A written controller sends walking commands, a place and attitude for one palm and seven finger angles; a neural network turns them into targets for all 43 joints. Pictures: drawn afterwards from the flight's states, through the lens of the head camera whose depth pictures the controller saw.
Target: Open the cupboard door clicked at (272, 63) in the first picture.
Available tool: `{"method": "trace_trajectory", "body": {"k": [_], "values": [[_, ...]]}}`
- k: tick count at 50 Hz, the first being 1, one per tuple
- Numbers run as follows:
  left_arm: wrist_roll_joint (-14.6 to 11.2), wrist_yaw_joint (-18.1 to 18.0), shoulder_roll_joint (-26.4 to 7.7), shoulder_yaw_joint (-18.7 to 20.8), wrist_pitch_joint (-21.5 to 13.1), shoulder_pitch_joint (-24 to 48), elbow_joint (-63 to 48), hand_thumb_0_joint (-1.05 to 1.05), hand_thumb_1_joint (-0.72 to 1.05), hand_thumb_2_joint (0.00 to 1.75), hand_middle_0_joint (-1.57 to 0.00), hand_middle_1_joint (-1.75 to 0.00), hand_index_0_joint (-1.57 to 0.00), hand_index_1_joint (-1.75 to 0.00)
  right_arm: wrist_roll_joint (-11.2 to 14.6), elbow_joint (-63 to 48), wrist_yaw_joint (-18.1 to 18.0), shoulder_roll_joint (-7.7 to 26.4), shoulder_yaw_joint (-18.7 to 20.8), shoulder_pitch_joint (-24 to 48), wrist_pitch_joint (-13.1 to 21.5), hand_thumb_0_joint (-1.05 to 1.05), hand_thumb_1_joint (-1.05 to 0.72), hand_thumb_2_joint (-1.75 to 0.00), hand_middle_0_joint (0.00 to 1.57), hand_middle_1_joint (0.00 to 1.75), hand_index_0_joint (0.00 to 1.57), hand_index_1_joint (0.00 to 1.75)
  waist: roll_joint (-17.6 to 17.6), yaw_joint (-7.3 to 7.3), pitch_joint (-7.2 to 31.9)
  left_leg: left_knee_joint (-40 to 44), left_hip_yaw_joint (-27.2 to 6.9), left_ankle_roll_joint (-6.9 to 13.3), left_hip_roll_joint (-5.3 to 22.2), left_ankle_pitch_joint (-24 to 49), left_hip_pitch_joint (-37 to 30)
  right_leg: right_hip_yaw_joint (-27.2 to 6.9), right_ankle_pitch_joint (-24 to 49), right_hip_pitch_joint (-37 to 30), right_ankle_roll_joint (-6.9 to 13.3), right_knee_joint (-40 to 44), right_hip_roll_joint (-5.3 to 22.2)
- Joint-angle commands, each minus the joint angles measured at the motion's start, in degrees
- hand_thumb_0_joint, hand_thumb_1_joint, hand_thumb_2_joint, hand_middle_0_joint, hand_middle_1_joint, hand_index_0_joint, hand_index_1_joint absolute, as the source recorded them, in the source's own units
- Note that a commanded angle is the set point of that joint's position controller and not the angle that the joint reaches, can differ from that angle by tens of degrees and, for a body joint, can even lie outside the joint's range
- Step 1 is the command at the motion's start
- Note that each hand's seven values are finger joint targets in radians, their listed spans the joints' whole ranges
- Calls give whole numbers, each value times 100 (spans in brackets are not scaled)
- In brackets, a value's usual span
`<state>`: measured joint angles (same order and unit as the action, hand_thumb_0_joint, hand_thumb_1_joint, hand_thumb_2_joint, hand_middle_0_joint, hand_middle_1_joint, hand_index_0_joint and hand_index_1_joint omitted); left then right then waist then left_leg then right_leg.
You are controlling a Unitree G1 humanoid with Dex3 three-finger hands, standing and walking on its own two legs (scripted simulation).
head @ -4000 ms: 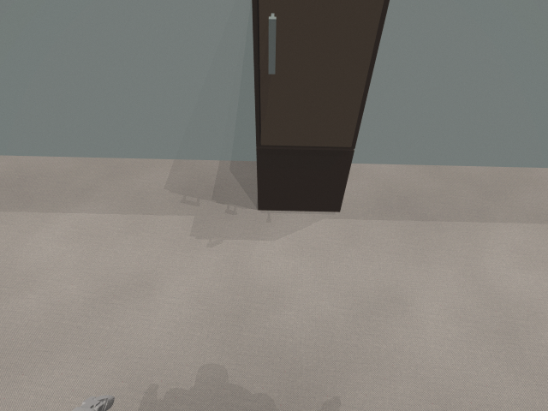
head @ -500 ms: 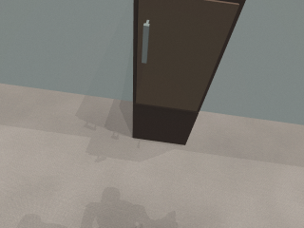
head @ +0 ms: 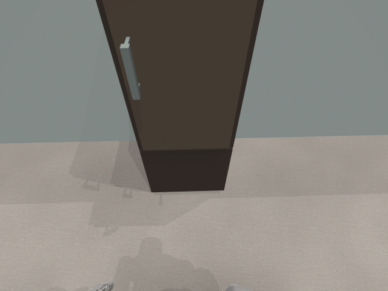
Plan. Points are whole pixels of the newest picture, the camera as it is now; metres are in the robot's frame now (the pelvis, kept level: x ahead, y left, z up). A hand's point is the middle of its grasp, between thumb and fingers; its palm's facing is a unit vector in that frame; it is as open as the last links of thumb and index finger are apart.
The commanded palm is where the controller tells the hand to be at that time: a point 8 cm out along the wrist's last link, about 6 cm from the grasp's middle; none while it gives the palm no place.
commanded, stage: take the last steps up to it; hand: left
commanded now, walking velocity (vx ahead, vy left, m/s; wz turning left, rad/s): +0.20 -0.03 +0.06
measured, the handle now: (132, 69) +0.67 +0.18 +0.09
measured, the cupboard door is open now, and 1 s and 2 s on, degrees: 0 0 0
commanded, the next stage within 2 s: come to a stop and stand still in 0.20 s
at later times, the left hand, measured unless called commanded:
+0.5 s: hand out of the picture +0.09 +0.16 -0.17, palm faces +0.14 -0.98 -0.11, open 7.4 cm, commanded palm none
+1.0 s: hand out of the picture +0.10 +0.12 -0.14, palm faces +0.08 -0.97 -0.23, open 7.4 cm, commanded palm none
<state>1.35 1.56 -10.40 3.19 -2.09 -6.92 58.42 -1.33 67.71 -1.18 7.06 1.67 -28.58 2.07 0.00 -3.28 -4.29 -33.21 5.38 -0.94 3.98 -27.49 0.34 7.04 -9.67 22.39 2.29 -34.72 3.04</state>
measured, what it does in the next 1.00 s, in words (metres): steps on the spot: left foot, then right foot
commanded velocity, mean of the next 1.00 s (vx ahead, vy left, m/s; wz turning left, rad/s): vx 0.00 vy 0.02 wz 0.01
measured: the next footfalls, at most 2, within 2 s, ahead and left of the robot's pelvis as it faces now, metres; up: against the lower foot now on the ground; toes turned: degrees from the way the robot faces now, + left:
left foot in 0.40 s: +0.21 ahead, +0.11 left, +0.00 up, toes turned +10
right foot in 0.82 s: +0.13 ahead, -0.13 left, +0.00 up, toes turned +1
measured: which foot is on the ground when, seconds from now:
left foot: down 0.00-0.00, up 0.02-0.38, down 0.40-0.82, up 0.84-1.00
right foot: down 0.00-0.52, up 0.54-0.80, down 0.82-1.00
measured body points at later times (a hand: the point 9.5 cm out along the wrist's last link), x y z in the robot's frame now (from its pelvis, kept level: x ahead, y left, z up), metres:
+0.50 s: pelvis +0.13 +0.01 +0.01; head +0.14 +0.04 +0.46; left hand +0.08 +0.21 -0.16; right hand +0.21 -0.21 -0.12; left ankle +0.17 +0.11 -0.72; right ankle +0.08 -0.10 -0.72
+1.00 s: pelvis +0.08 -0.06 +0.02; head +0.06 -0.08 +0.47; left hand +0.09 +0.17 -0.12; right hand +0.11 -0.30 -0.14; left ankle +0.08 +0.09 -0.67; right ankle +0.09 -0.17 -0.72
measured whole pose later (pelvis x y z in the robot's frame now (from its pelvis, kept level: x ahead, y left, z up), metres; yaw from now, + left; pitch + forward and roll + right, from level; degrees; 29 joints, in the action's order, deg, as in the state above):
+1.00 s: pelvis +0.08 -0.06 +0.02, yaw +1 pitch -1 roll +2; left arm 1.6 -1.0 -8.4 1.6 1.1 -16.7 59.2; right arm -1.4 61.1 0.6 12.3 3.8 -14.3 -3.0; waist -0.7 1.0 1.1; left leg -49.2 2.4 -0.7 1.8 -18.5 22.1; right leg 2.7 -13.5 12.2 0.7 -26.9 3.2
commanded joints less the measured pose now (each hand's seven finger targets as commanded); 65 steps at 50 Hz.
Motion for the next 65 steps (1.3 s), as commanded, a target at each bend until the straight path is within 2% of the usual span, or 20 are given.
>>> {"method": "trace_trajectory", "body": {"k": [1,4,8,15,18,21,27,30,35,37,39,41,42,44,47,53,56,59,62,65], "values": [[-93,-223,-1317,309,-81,-2010,352,0,90,90,-20,-30,-20,-30,136,-612,-23,647,177,238,114,0,-90,-90,20,30,20,30,847,903,1164,-4061,-519,359,-4,-354,3089,-2849,-267,-2973,1160,1889,2196],[-66,-269,-579,79,-89,-876,42,0,90,90,-20,-30,-20,-30,14,-614,49,361,181,587,-44,0,-90,-90,20,30,20,30,372,412,-94,-3856,-554,269,395,646,2954,-1729,-776,-803,741,2354,1661],[-8,-296,-267,-21,-145,-695,-3,0,90,90,-20,-30,-20,-30,-24,-537,72,133,163,173,-219,0,-90,-90,20,30,20,30,671,13,-218,-2834,-282,50,379,1055,2442,-647,-188,-53,601,2558,1236],[16,-267,-550,26,-152,-1177,158,0,90,90,-20,-30,-20,-30,1,-911,159,188,128,1119,-74,0,-90,-90,20,30,20,30,582,349,-49,-873,-20,26,218,1103,2297,-806,314,-907,775,2239,1292],[-58,-319,-354,-70,-59,-1123,253,0,90,90,-20,-30,-20,-30,25,-725,65,209,13,1029,-15,0,-90,-90,20,30,20,30,327,245,160,584,-56,-28,59,2194,1212,-413,1532,-1002,400,1391,854],[-120,-407,-19,-188,72,-1664,349,0,90,90,-20,-30,-20,-30,66,-651,-72,888,58,888,26,0,-90,-90,20,30,20,30,-949,413,703,762,-1012,610,1307,5986,360,-154,-384,-959,-279,861,268],[-75,-406,-375,-90,345,-1532,286,0,90,90,-20,-30,-20,-30,103,-733,-256,1135,216,1219,-164,0,-90,-90,20,30,20,30,-1101,263,598,1112,-1227,1121,1654,7313,-53,-392,-1788,-318,-339,-613,126],[-33,-381,-312,-3,432,-1331,114,0,90,90,-20,-30,-20,-30,58,-861,-290,1287,353,1343,-252,0,-90,-90,20,30,20,30,-557,190,894,1023,-1245,1429,1897,6699,-134,-692,-2350,145,-324,-1785,42],[-22,-341,-104,53,453,-1354,-99,0,90,90,-20,-30,-20,-30,-4,-1095,-185,1247,399,1933,-283,0,-90,-90,20,30,20,30,-705,356,1152,1134,-831,1150,1539,4657,655,-590,-1827,-315,-344,-1462,17],[-33,-335,-68,42,433,-1561,-46,0,90,90,-20,-30,-20,-30,-12,-1143,-95,1194,381,2170,-304,0,-90,-90,20,30,20,30,-935,479,993,1334,-748,928,1323,2845,1406,-406,-1347,-953,-321,-673,-3],[10,-349,-200,39,358,-1991,150,0,90,90,-20,-30,-20,-30,30,-1154,-13,972,345,2250,-358,0,-90,-90,20,30,20,30,-479,681,738,1082,-499,473,772,505,2370,-330,-575,-1834,-335,659,30],[85,-358,-917,31,255,-1452,-69,0,90,90,-20,-30,-20,-30,90,-1274,89,405,200,2133,-462,0,-90,-90,20,30,20,30,1692,524,23,-349,-62,-52,-144,-93,2591,-2556,-3217,-443,201,2782,1584],[60,-372,-1118,60,290,-1044,-287,0,90,90,-20,-30,-20,-30,56,-1323,129,644,250,2276,-499,0,-90,-90,20,30,20,30,1415,581,-312,-1042,-339,-4,-55,-55,2274,-2875,-3984,495,461,3255,1905],[50,-386,-1108,103,228,-609,-375,0,90,90,-20,-30,-20,-30,11,-1164,161,688,271,2093,-521,0,-90,-90,20,30,20,30,1244,422,-563,-1709,-565,56,-78,442,2366,-2748,-3508,747,393,3168,1651],[34,-347,-947,70,170,-603,-346,0,90,90,-20,-30,-20,-30,-9,-897,192,688,251,1404,-428,0,-90,-90,20,30,20,30,755,277,-430,-1847,-401,14,-135,945,2393,-1778,-1924,15,293,2594,1295],[31,-375,-929,148,138,-1340,-134,0,90,90,-20,-30,-20,-30,10,-1086,136,725,209,1527,-336,0,-90,-90,20,30,20,30,816,696,81,-1152,-400,-90,-124,539,2668,-1842,-558,-1531,623,2208,1565],[49,-380,-971,179,163,-1367,-68,0,90,90,-20,-30,-20,-30,45,-1105,95,658,160,1446,-298,0,-90,-90,20,30,20,30,980,718,313,-350,-357,-44,-169,275,2196,-1852,210,-1643,741,1965,1625],[-36,-370,-858,140,201,-998,-23,0,90,90,-20,-30,-20,-30,76,-790,32,539,98,719,-208,0,-90,-90,20,30,20,30,812,356,660,1206,-222,7,-290,1431,744,-1293,250,-1097,333,1415,1107],[-86,-324,-222,-32,260,-980,-43,0,90,90,-20,-30,-20,-30,34,-827,-48,1175,157,831,-150,0,-90,-90,20,30,20,30,-971,440,515,1845,-1673,655,1175,2146,816,-239,-885,-443,-303,448,164],[-28,-301,-229,-94,290,-935,191,0,90,90,-20,-30,-20,-30,49,-766,-101,908,61,1281,-140,0,-90,-90,20,30,20,30,-1036,545,-24,1913,-1103,545,690,1953,1505,-296,-447,-953,-305,576,179]]}}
